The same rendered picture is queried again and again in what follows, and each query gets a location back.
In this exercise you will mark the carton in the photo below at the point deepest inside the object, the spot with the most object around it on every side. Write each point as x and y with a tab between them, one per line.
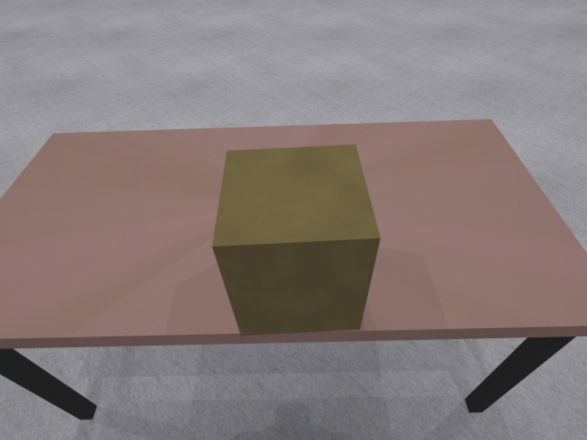
296	239

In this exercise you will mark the table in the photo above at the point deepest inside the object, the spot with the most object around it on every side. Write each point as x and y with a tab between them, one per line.
106	241

